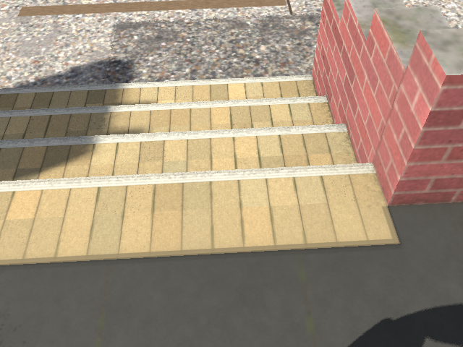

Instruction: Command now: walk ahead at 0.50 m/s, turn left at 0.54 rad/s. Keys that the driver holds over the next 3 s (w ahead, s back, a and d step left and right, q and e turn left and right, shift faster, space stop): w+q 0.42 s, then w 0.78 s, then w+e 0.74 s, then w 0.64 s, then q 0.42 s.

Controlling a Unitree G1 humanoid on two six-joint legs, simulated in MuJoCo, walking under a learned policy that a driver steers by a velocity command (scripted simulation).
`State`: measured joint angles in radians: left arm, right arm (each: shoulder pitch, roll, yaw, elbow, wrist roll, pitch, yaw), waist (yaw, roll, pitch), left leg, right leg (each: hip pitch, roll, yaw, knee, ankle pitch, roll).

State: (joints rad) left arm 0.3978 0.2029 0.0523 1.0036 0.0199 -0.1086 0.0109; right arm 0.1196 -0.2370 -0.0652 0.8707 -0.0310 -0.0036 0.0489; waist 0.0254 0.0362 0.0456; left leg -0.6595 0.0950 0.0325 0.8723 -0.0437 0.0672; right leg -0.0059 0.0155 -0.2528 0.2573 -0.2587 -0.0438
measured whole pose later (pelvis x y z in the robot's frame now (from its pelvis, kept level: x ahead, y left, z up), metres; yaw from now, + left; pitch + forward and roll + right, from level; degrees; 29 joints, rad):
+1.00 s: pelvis +0.55 +0.11 +0.00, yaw +21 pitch +0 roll -1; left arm 0.37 0.23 0.04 0.90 0.01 -0.08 -0.01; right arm 0.23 -0.26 -0.04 0.83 -0.04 -0.03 0.02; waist 0.01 0.04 0.03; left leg -0.58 0.06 -0.03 1.03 -0.23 0.04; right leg -0.13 0.08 -0.07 0.30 -0.18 -0.09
